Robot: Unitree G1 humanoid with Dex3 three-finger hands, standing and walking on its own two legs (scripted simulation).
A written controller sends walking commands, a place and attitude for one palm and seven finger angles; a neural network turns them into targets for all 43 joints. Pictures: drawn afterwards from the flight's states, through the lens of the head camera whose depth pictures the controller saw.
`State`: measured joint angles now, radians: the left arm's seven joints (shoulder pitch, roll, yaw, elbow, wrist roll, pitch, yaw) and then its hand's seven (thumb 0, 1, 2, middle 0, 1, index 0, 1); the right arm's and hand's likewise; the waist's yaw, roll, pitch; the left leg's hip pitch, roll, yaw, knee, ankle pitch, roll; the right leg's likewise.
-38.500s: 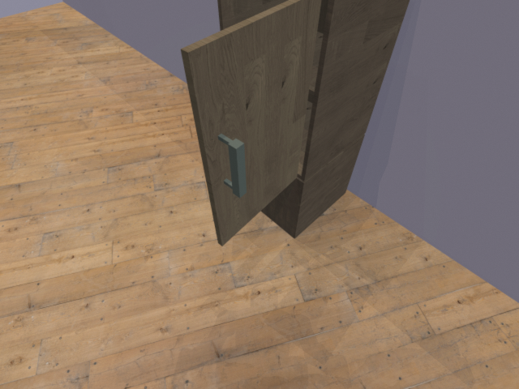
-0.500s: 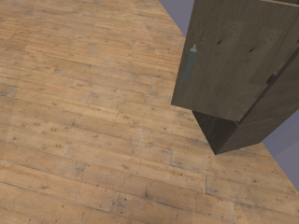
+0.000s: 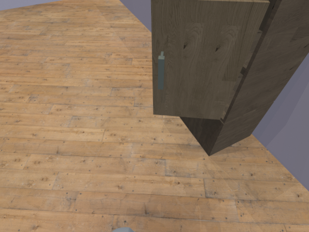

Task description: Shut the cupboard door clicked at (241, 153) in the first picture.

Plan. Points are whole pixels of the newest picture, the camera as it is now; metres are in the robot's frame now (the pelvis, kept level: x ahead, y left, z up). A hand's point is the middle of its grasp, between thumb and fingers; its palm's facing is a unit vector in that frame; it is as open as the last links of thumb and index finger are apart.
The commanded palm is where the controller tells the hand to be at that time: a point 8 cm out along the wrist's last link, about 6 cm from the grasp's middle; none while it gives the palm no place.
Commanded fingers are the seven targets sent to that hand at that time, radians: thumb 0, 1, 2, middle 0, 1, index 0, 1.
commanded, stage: take the last steps up to it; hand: left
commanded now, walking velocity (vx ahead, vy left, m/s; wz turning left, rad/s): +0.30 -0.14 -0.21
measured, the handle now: (161, 70) +0.73 +0.00 -0.02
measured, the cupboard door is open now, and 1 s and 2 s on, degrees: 58 58 58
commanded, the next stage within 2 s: come to a stop and stand still in 0.56 s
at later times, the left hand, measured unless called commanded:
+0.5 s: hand (119, 195) +0.26 +0.13 -0.17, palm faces -0.17 -0.97 -0.16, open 7.4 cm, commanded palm none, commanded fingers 0.00 0.90 0.90 -0.20 -0.30 -0.20 -0.30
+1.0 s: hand (139, 184) +0.30 +0.07 -0.19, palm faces -0.03 -0.98 -0.19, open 7.3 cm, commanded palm none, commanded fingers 0.00 0.90 0.90 -0.20 -0.30 -0.20 -0.30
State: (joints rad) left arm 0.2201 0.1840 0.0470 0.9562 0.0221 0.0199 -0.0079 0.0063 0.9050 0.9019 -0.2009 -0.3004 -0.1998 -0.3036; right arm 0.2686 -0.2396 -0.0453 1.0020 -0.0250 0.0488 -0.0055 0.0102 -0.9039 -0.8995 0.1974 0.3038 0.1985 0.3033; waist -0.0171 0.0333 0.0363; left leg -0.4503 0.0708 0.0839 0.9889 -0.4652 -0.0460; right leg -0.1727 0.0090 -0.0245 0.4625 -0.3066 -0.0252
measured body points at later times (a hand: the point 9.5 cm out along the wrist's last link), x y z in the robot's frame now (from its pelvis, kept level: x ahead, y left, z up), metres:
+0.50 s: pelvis +0.13 -0.04 +0.00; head +0.18 -0.03 +0.45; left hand +0.26 +0.18 -0.15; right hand +0.03 -0.26 -0.14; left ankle +0.06 +0.11 -0.74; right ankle +0.21 -0.20 -0.70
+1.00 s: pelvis +0.25 -0.10 -0.01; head +0.28 -0.09 +0.44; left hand +0.30 +0.12 -0.17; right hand +0.34 -0.34 -0.14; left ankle +0.29 -0.02 -0.74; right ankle +0.21 -0.21 -0.72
